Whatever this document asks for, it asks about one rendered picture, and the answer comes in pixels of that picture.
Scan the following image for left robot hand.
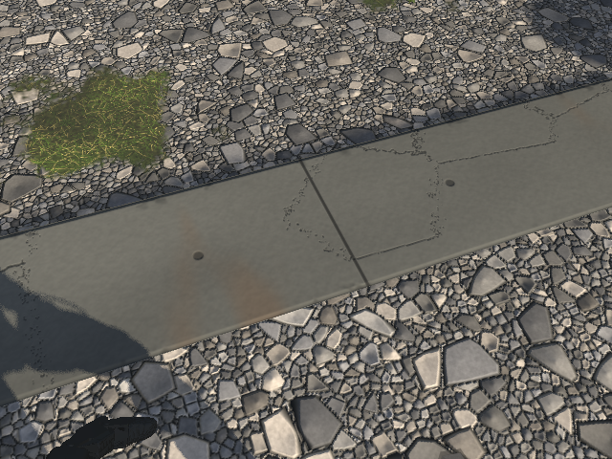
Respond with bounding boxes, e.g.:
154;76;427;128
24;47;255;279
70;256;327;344
43;416;157;459

